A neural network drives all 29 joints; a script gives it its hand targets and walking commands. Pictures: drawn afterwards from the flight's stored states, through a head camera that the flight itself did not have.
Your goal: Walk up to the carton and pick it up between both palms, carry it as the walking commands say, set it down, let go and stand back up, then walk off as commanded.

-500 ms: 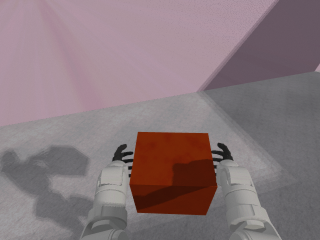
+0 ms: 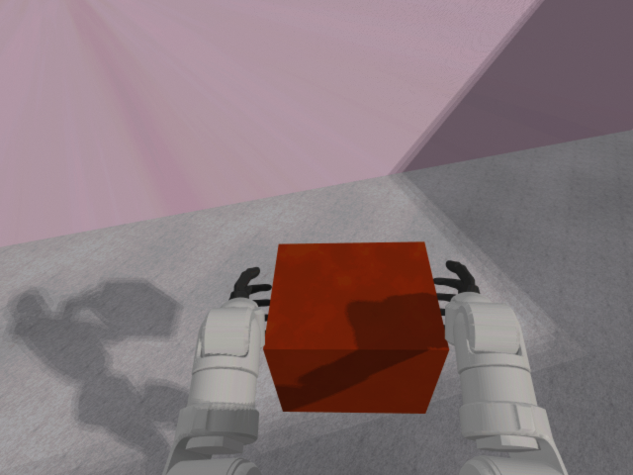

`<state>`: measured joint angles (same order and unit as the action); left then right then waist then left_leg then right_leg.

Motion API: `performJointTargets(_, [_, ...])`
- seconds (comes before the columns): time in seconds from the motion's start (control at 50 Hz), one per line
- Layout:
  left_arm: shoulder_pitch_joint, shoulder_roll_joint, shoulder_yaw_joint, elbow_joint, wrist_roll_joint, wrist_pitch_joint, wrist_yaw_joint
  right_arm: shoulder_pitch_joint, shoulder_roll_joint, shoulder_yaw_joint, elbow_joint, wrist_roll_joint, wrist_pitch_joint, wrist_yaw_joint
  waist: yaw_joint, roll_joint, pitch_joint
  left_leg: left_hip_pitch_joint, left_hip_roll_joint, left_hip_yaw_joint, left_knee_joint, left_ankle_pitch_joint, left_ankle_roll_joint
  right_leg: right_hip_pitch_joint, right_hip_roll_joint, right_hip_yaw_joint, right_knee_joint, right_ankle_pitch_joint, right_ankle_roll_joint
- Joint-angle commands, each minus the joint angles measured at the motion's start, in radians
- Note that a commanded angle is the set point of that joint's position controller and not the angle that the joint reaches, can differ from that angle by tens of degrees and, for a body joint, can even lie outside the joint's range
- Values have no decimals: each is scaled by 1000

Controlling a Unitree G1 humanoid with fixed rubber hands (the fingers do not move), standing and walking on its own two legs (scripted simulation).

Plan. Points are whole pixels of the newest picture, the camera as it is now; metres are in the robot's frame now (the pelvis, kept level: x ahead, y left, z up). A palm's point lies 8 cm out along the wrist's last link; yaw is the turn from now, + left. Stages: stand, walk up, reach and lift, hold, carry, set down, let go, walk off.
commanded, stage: carry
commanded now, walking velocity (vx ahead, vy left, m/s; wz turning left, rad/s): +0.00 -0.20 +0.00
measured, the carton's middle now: (351, 328) +0.35 -0.03 +0.02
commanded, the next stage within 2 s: none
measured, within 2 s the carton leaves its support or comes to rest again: neither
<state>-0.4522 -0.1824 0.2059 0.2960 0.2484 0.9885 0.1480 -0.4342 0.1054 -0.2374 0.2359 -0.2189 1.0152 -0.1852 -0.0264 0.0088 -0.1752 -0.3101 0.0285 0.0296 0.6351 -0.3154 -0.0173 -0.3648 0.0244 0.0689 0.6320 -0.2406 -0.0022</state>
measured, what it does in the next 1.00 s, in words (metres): steps to the right: right foot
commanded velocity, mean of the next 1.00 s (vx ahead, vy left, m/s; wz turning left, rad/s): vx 0.00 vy -0.20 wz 0.00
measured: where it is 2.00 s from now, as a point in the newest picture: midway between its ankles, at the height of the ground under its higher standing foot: outside the picture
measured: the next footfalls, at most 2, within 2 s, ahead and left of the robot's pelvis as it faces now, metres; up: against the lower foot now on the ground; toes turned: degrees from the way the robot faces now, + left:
right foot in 0.68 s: +0.08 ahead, -0.19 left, +0.00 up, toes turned -1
left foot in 1.02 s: -0.01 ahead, -0.01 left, +0.00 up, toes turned +7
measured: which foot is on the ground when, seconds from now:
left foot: down 0.00-0.70, up 0.72-1.00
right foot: down 0.00-0.46, up 0.48-0.66, down 0.68-1.00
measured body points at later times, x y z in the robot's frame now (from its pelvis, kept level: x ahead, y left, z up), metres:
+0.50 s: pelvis -0.01 -0.05 -0.01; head -0.06 -0.04 +0.44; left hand +0.29 +0.10 +0.09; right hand +0.29 -0.19 +0.10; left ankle -0.01 +0.09 -0.73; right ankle +0.04 -0.14 -0.71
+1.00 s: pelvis -0.03 -0.14 -0.01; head -0.05 -0.14 +0.44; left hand +0.27 +0.01 +0.08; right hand +0.28 -0.28 +0.09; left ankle -0.06 -0.01 -0.72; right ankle +0.04 -0.19 -0.73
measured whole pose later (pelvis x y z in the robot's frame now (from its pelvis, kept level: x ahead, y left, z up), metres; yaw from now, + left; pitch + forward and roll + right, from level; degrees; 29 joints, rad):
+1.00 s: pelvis -0.03 -0.14 -0.01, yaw +3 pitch +1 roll -1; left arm -0.42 -0.20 0.21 -0.04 0.19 1.28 0.19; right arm -0.41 0.15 -0.19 -0.06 -0.21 1.28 -0.22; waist -0.03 0.01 -0.09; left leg -0.35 0.05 0.03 0.78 -0.46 -0.09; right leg -0.43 0.05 -0.13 0.63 -0.22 -0.09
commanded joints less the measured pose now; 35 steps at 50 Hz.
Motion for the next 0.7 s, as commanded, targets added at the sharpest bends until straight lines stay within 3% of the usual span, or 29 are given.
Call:
performJointTargets(0.0, [-597, -964, -574, -244, -469, 58, -339, -685, 1120, 672, -110, 552, 64, 421, -1, -126, -302, 217, 91, -5, -98, 11, 16, -47, -128, 66, -146, 316, -11])
performJointTargets(0.02, [-631, -958, -593, -304, -480, 76, -330, -685, 1115, 670, -154, 559, 82, 420, -7, -5, -340, 293, 251, -197, -154, 122, 58, -137, -95, 20, 15, 273, 5])
performJointTargets(0.04, [-613, -989, -604, -313, -493, 102, -327, -723, 1125, 708, -223, 585, 96, 414, -5, 142, -271, 302, 389, -359, -192, 257, 118, -270, -21, -49, 111, 87, 29])
performJointTargets(0.06, [-669, -1008, -630, -336, -542, 133, -333, -716, 1112, 699, -222, 574, 112, 401, 0, 213, -236, 259, 446, -378, -186, 364, 177, -283, -33, -66, 184, -117, 25])
performJointTargets(0.08, [-663, -1007, -634, -328, -552, 155, -335, -694, 1102, 690, -231, 565, 133, 393, -4, 205, -214, 218, 434, -372, -200, 377, 181, -281, -40, -60, 197, -169, 17])
performJointTargets(0.1, [-671, -1047, -644, -331, -579, 179, -338, -745, 1099, 695, -301, 577, 147, 386, -3, 210, -201, 162, 399, -322, -197, 340, 154, -230, -36, -64, 169, -158, 3])
performJointTargets(0.14, [-636, -1059, -631, -312, -605, 213, -339, -764, 1097, 694, -332, 582, 184, 369, 13, 178, -224, 59, 284, -139, -116, 358, 73, -41, 0, -101, -50, -49, -8])
performJointTargets(0.16, [-645, -1071, -643, -315, -632, 226, -343, -684, 1068, 670, -310, 556, 201, 357, 15, 163, -254, 60, 236, -98, -43, 391, 35, 23, -10, -70, -157, 50, -24])
performJointTargets(0.18, [-613, -1062, -645, -326, -621, 237, -341, -648, 1048, 664, -319, 548, 216, 358, 10, 71, -318, 2, 189, -36, 71, 224, -3, 149, -96, 35, -200, 160, -50])
performJointTargets(0.2, [-598, -1040, -640, -354, -613, 243, -338, -650, 1062, 665, -351, 553, 228, 360, 11, -107, -370, -144, 124, 18, 210, -41, -42, 256, -279, 243, -182, 353, -109])
performJointTargets(0.22, [-584, -1052, -612, -332, -598, 253, -341, -736, 1100, 681, -363, 577, 243, 357, 24, -315, -268, -293, 7, 105, 326, -346, -47, 236, -303, 310, -246, 304, -156])
performJointTargets(0.24, [-632, -1034, -624, -382, -599, 247, -335, -754, 1121, 717, -357, 608, 246, 362, 22, -285, -233, -297, 29, 48, 386, -366, -26, 195, -282, 301, -255, 278, -184])
performJointTargets(0.28, [-689, -1009, -645, -434, -588, 258, -323, -731, 1147, 708, -274, 628, 264, 379, 25, -133, -224, -272, 40, 61, 392, -288, -30, 141, -234, 205, -270, 127, -187])
performJointTargets(0.32, [-611, -1009, -620, -368, -554, 277, -318, -679, 1143, 701, -235, 618, 276, 385, 30, -174, -213, -191, 9, 107, 317, -233, -32, 85, -209, 158, -293, 73, -159])
performJointTargets(0.36, [-618, -999, -620, -406, -557, 275, -313, -678, 1157, 710, -266, 638, 274, 388, 12, -215, -225, -44, -13, 133, 69, -124, -17, 41, -168, 101, -235, 209, -142])
performJointTargets(0.38, [-674, -1004, -636, -440, -561, 273, -308, -689, 1163, 695, -262, 637, 271, 393, 2, -162, -239, 45, 10, 120, -68, 3, -14, 13, -154, 67, -203, 222, -116])
performJointTargets(0.4, [-654, -1021, -643, -428, -561, 282, -305, -652, 1147, 673, -264, 622, 273, 392, -3, -87, -302, 188, 56, 47, -164, 57, 3, -37, -123, 36, -146, 227, -71])
performJointTargets(0.42, [-606, -1019, -638, -398, -548, 284, -305, -632, 1144, 666, -249, 619, 273, 399, -7, 35, -305, 325, 231, -182, -215, 73, 48, -198, -67, -14, -8, 137, -30])
performJointTargets(0.44, [-632, -1049, -649, -419, -562, 279, -300, -711, 1143, 678, -333, 640, 259, 397, 4, 283, -308, 417, 500, -481, -245, 348, 123, -372, 3, -96, 185, -112, 15])
performJointTargets(0.46, [-729, -1050, -681, -477, -603, 279, -311, -725, 1138, 686, -357, 615, 241, 384, 0, 274, -229, 249, 536, -496, -262, 356, 222, -336, -25, -68, 353, -227, 18])
performJointTargets(0.48, [-737, -1085, -683, -433, -609, 279, -313, -714, 1146, 671, -325, 602, 251, 386, -4, 204, -191, 211, 459, -389, -245, 360, 201, -321, -42, -42, 399, -219, 7])
performJointTargets(0.5, [-709, -1113, -678, -397, -616, 281, -319, -729, 1129, 663, -358, 592, 254, 381, -7, 133, -173, 251, 408, -338, -242, 414, 172, -356, -28, -75, 335, -198, 9])
performJointTargets(0.54, [-687, -1126, -699, -378, -652, 282, -330, -662, 1118, 651, -338, 566, 251, 370, -3, 235, -181, 228, 340, -209, -185, 603, 119, -279, -33, -77, 244, -194, 12])
performJointTargets(0.56, [-666, -1116, -706, -381, -653, 281, -327, -645, 1107, 661, -352, 568, 250, 372, -8, 246, -178, 207, 321, -193, -173, 678, 111, -234, -8, -115, 191, -199, 11])
performJointTargets(0.58, [-701, -1103, -693, -432, -648, 280, -324, -697, 1139, 670, -367, 588, 251, 373, -10, 251, -207, 192, 339, -198, -164, 682, 110, -164, 13, -132, 163, -225, 3])
performJointTargets(0.6, [-714, -1105, -704, -437, -653, 279, -319, -674, 1143, 670, -338, 588, 260, 373, -1, 312, -231, 203, 319, -145, -109, 676, 79, -137, 0, -124, 78, -195, -6])
performJointTargets(0.64, [-694, -1097, -698, -441, -649, 278, -321, -617, 1118, 659, -314, 564, 261, 371, 12, 308, -241, 107, 266, -68, -30, 513, 17, 36, 17, -170, -143, -22, -23])
performJointTargets(0.66, [-667, -1081, -689, -444, -640, 275, -324, -610, 1116, 666, -331, 563, 257, 374, 9, 200, -294, 39, 246, -43, 62, 317, -12, 159, -54, -94, -187, 94, -47])
performJointTargets(0.68, [-671, -1077, -691, -461, -634, 275, -328, -623, 1125, 682, -352, 558, 253, 369, 13, -3, -337, -126, 172, 4, 215, -120, -53, 294, -261, 159, -214, 222, -98])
